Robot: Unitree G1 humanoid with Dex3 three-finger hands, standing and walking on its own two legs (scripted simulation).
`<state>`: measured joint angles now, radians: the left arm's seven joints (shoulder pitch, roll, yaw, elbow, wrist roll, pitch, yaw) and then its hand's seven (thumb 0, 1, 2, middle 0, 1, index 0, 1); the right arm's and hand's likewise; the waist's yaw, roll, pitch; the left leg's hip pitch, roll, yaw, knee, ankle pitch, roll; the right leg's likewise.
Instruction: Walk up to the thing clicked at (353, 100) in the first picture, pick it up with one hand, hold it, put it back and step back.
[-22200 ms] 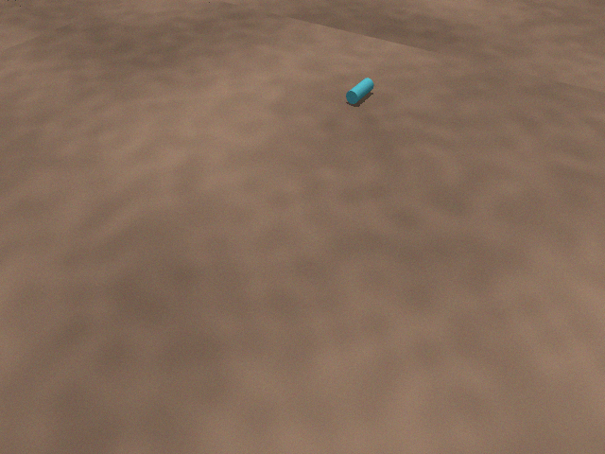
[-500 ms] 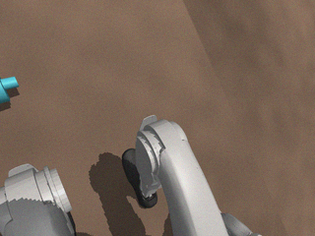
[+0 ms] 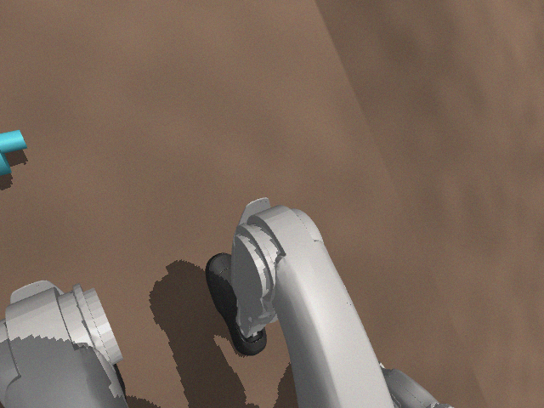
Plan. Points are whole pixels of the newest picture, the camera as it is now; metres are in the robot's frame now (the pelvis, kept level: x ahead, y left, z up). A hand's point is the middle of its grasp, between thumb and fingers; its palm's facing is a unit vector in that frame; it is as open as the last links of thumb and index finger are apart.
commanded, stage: close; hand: left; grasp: from above
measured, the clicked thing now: out of the picture +0.48 +0.27 -0.27
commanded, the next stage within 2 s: settle in 0.94 s
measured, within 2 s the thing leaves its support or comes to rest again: leaves its support in 1.38 s
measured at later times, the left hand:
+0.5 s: hand out of the picture +0.46 +0.28 -0.25, palm faces -0.46 -0.12 -0.88, open 11.4 cm
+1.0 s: hand out of the picture +0.47 +0.28 -0.25, palm faces -0.46 -0.12 -0.88, open 11.2 cm
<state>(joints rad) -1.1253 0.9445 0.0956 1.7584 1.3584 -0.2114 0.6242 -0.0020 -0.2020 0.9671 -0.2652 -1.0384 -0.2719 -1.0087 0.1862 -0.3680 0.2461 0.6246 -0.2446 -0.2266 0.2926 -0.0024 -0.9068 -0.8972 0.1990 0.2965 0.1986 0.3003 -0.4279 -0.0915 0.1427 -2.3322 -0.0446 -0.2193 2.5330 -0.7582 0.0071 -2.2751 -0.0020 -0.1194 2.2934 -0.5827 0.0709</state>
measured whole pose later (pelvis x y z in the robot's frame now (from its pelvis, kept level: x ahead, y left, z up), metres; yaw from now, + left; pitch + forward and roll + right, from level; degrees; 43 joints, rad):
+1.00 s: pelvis -0.01 +0.00 +0.01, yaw +0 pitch +30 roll -15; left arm -1.15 0.98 0.05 1.77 1.32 -0.21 0.61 -0.01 -0.12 0.66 -0.50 -0.76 -0.50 -0.72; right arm 0.18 -0.37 0.29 0.59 -0.24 -0.22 0.26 0.00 -0.91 -0.90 0.20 0.30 0.20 0.30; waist -0.44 -0.10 0.17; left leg -2.32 -0.04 -0.22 2.51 -0.74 0.01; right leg -2.25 0.00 -0.13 2.26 -0.56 0.08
